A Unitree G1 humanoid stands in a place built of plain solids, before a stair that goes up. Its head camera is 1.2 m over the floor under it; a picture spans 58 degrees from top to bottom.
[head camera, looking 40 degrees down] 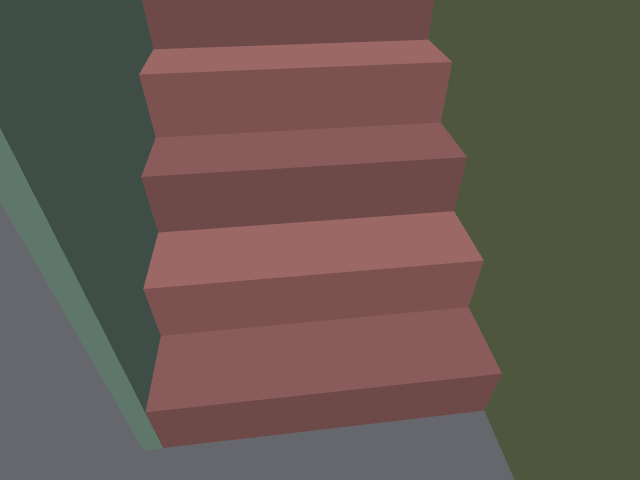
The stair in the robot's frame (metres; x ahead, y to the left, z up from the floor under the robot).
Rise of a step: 0.19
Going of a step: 0.23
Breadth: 0.92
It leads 7 degrees to the left of straight ahead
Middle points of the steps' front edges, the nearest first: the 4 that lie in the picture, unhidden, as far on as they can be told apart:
0.59 -0.03 0.19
0.83 0.00 0.39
1.06 0.03 0.58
1.29 0.06 0.77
